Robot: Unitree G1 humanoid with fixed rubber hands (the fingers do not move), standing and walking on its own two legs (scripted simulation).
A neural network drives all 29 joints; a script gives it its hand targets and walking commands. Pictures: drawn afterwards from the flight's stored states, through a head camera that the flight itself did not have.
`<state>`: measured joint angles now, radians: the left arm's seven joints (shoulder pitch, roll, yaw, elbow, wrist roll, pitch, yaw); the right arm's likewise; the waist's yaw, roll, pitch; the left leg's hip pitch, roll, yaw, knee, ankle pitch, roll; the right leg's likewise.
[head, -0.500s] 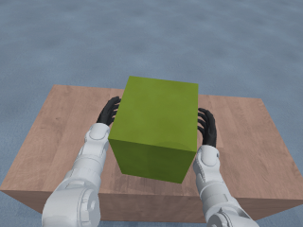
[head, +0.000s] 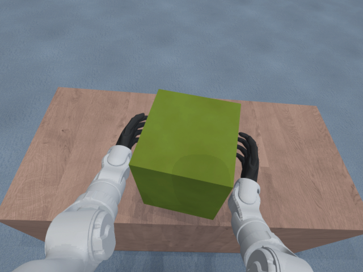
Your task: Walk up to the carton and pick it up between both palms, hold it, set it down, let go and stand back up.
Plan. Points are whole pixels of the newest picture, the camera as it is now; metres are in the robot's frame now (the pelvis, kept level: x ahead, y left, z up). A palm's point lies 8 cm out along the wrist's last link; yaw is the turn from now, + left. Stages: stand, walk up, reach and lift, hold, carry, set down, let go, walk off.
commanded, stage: set down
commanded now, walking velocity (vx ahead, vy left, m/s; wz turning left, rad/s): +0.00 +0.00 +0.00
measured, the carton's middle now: (187, 158) +0.40 -0.03 -0.03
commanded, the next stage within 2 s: none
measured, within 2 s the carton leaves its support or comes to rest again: rests again in 0.68 s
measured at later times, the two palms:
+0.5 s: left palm (131, 147) +0.43 +0.12 -0.03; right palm (242, 178) +0.34 -0.16 -0.02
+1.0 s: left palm (134, 148) +0.44 +0.11 -0.05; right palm (238, 187) +0.33 -0.16 -0.06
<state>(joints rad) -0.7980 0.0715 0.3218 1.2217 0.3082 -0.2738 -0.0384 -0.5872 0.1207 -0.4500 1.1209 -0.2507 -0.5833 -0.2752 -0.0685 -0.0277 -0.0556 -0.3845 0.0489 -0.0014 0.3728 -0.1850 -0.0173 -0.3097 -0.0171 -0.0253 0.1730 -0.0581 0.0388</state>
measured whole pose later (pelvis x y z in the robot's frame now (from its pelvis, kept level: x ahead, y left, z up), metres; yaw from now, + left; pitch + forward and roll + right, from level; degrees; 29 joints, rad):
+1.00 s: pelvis -0.01 +0.02 -0.02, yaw -1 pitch +26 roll -4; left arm -1.06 0.16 0.31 1.58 0.28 -0.49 -0.02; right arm -0.71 0.15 -0.71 1.24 -0.37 -0.71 -0.27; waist -0.12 0.00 -0.12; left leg -0.81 0.06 -0.02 0.59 -0.23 0.00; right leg -0.70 -0.01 -0.04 0.34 -0.08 0.05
